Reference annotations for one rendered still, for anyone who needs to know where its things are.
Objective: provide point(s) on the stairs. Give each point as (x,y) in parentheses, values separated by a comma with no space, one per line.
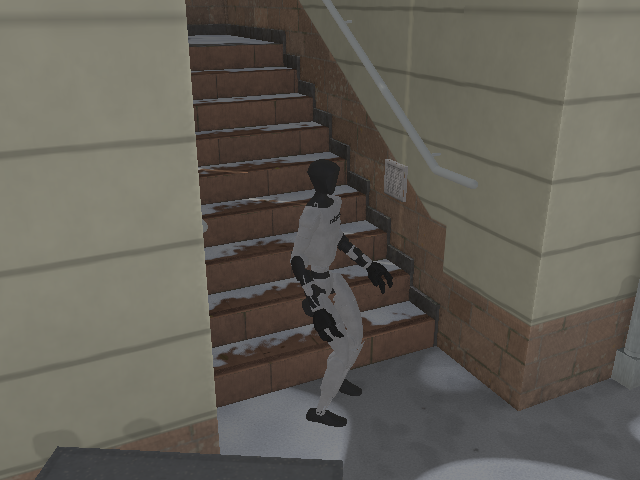
(255,140)

